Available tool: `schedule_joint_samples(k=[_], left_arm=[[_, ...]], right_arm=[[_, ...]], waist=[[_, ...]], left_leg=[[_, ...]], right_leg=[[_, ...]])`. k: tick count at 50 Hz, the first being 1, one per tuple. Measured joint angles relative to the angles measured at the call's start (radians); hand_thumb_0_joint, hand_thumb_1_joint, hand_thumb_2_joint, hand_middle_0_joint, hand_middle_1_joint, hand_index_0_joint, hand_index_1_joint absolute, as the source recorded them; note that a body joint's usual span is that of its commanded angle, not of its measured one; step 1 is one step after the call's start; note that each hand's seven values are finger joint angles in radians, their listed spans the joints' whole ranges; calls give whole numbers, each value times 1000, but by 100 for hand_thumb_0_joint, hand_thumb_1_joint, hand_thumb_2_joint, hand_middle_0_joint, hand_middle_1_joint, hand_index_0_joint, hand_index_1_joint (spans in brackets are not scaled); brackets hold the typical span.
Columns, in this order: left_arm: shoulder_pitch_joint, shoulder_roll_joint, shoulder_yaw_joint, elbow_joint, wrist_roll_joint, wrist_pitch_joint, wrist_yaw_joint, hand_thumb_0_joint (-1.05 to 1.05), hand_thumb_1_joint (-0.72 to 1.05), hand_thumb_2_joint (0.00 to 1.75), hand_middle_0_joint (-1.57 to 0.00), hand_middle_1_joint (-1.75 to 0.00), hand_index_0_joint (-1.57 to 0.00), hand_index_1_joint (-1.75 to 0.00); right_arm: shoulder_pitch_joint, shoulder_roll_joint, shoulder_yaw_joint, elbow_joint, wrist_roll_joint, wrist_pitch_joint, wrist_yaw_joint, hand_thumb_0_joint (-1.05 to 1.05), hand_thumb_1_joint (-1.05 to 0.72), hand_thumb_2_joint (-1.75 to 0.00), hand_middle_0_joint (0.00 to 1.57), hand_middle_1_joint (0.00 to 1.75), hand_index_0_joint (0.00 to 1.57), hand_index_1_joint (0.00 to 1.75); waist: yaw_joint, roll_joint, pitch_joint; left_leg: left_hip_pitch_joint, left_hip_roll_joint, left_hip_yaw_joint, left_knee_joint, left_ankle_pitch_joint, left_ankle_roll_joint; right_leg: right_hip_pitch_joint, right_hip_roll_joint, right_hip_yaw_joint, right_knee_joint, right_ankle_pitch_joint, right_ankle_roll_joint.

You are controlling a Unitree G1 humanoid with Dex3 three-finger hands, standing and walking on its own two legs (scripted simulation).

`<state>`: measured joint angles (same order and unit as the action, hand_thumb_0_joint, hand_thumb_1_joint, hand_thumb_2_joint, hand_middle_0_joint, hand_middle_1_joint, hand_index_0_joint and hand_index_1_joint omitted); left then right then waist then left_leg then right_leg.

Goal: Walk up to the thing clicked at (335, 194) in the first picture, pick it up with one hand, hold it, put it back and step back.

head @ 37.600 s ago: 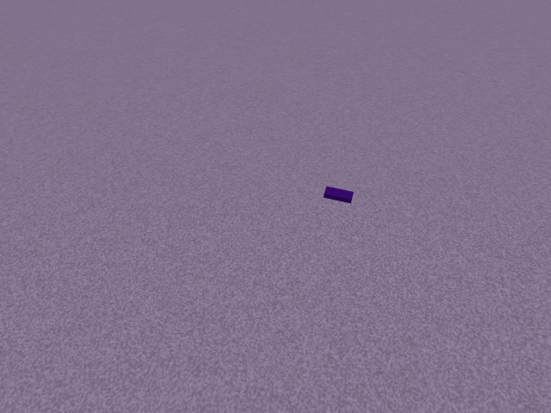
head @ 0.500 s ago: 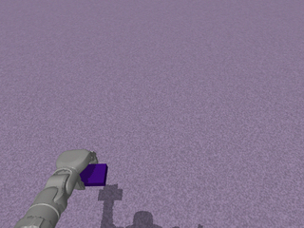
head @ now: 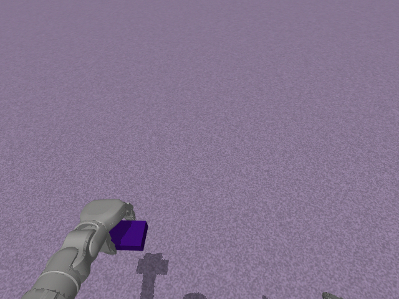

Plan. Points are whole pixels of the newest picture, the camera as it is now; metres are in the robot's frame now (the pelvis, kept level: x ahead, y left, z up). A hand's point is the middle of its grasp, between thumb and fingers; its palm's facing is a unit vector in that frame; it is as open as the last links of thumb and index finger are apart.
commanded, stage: hold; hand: left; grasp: from above
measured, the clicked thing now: (114, 234) +0.32 +0.23 -0.09
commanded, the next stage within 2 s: crouch in 1.52 s
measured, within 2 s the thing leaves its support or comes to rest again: neither
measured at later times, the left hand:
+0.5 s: hand (109, 232) +0.30 +0.21 -0.03, palm faces -0.46 -0.03 -0.89, open 8.8 cm
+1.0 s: hand (110, 230) +0.29 +0.21 -0.01, palm faces -0.45 -0.04 -0.89, open 8.7 cm
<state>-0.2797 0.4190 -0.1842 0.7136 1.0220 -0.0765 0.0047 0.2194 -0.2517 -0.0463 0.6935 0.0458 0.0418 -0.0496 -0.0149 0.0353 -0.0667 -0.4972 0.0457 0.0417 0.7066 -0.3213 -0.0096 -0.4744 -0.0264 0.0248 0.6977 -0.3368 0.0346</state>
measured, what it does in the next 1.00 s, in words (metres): stands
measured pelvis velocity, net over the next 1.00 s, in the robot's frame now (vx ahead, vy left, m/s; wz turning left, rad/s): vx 0.00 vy -0.01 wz -0.01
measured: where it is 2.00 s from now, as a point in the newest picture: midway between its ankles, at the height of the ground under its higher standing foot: outside the picture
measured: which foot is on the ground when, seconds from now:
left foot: down 0.00-1.00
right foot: down 0.00-1.00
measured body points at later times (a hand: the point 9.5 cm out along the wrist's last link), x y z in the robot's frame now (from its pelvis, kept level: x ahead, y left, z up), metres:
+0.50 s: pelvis +0.00 -0.01 +0.01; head +0.01 -0.03 +0.46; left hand +0.31 +0.21 +0.02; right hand +0.13 -0.26 -0.11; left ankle +0.02 +0.13 -0.72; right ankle +0.01 -0.14 -0.72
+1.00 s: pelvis +0.00 -0.01 +0.02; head +0.01 -0.03 +0.47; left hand +0.31 +0.21 +0.04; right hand +0.15 -0.27 -0.10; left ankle +0.02 +0.13 -0.72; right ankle +0.01 -0.14 -0.72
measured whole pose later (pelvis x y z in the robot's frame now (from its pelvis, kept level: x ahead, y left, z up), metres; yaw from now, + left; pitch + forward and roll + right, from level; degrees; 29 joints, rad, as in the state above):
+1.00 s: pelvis +0.00 -0.01 +0.02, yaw -1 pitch +1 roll +1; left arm -0.23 0.42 -0.19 0.59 0.99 -0.07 -0.07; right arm 0.18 -0.26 -0.03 0.66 0.06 0.09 -0.07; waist 0.01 0.05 -0.01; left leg -0.30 0.04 0.06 0.51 -0.23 -0.02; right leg -0.30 -0.02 0.03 0.54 -0.26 0.02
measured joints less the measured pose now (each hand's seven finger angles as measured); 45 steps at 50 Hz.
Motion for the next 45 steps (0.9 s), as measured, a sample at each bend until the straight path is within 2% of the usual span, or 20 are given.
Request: schedule_joint_samples(k=[45], left_arm=[[45,1,-7,-106,-32,1,-68,-2,21,28,-81,-32,-86,-30]], right_arm=[[-35,-6,17,-26,16,41,-23,1,-91,-90,20,30,20,30]], waist=[[21,15,49]], left_leg=[[181,0,14,-180,85,-12]], right_leg=[[156,4,9,-139,67,-13]])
